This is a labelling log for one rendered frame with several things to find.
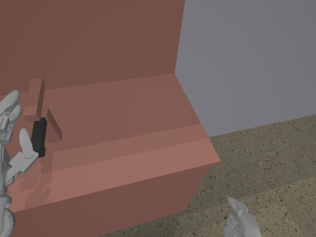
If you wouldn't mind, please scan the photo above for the counter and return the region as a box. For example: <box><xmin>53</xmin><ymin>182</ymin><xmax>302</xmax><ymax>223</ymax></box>
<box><xmin>0</xmin><ymin>0</ymin><xmax>221</xmax><ymax>237</ymax></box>

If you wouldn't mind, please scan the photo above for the left robot forearm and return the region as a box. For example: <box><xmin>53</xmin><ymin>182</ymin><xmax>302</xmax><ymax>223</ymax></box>
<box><xmin>0</xmin><ymin>195</ymin><xmax>16</xmax><ymax>237</ymax></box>

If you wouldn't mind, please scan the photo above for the robot right hand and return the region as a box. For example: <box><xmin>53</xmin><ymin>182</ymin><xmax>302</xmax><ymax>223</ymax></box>
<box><xmin>224</xmin><ymin>197</ymin><xmax>262</xmax><ymax>237</ymax></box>

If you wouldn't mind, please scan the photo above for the robot left hand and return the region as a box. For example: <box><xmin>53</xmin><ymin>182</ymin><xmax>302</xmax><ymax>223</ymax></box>
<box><xmin>0</xmin><ymin>90</ymin><xmax>39</xmax><ymax>195</ymax></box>

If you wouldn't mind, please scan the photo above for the tap lever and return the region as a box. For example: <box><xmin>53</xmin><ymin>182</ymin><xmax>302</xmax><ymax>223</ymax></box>
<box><xmin>31</xmin><ymin>117</ymin><xmax>47</xmax><ymax>158</ymax></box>

